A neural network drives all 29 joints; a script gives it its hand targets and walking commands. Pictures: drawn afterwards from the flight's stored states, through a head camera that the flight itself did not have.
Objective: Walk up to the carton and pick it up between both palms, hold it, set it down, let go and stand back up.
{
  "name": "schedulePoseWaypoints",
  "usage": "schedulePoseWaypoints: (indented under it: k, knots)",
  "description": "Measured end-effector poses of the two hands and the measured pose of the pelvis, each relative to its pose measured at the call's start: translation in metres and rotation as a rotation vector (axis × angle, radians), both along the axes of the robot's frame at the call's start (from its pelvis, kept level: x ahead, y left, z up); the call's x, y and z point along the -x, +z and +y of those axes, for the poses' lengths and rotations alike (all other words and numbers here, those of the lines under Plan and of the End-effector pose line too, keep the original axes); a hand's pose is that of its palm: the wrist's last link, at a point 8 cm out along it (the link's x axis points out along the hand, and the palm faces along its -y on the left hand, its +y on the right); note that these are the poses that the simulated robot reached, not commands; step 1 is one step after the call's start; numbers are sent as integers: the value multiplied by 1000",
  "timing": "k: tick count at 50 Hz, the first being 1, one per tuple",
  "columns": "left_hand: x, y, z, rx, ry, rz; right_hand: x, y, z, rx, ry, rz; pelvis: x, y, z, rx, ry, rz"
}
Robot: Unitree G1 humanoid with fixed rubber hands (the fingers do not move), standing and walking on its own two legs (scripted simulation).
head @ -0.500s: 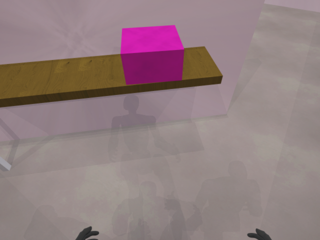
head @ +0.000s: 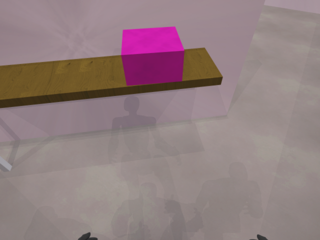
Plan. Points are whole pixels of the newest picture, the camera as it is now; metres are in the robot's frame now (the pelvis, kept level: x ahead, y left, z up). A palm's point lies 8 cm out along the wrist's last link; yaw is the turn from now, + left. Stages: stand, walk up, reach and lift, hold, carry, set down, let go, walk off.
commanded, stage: stand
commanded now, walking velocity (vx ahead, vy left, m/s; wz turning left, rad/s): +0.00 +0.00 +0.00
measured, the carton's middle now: (151, 55) +0.95 +0.09 -0.03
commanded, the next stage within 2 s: none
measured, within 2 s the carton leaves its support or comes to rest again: neither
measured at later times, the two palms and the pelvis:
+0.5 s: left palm out of the picture +0.09 +0.24 -0.11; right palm out of the picture +0.09 -0.25 -0.10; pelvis +0.00 +0.00 +0.00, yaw +0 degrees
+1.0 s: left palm out of the picture +0.08 +0.25 -0.11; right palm out of the picture +0.08 -0.25 -0.11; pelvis +0.00 +0.00 +0.00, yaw +0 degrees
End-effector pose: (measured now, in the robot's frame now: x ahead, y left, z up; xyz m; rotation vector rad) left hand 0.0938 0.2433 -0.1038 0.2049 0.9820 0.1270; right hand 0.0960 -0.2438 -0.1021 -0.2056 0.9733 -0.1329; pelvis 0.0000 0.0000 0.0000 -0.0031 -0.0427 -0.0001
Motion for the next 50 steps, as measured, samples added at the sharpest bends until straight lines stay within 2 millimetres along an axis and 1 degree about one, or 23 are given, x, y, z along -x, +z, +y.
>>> schedulePoseWaypoints:
  k: [50]
  knots:
    - [17,-4,3,-9,14,72,15,-5,-4,7,-9,72,-3,4,-1,0,2,2]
